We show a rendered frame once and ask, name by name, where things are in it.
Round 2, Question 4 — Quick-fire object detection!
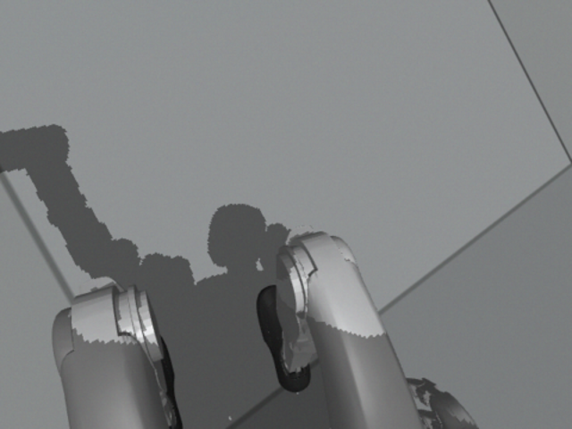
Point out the right robot hand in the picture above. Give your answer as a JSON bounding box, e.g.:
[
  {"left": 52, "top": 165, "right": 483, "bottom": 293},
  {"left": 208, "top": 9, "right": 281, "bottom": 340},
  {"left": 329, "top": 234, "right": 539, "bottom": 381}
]
[{"left": 406, "top": 378, "right": 479, "bottom": 429}]

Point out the right robot foot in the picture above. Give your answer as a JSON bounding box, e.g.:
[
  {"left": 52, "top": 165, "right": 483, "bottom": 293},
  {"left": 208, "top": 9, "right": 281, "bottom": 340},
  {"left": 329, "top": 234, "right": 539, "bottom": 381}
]
[{"left": 257, "top": 285, "right": 311, "bottom": 392}]

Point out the left robot foot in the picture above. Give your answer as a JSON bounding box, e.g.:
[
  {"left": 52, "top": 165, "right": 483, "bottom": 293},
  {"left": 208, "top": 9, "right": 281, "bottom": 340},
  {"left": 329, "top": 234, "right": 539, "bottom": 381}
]
[{"left": 160, "top": 335, "right": 182, "bottom": 429}]

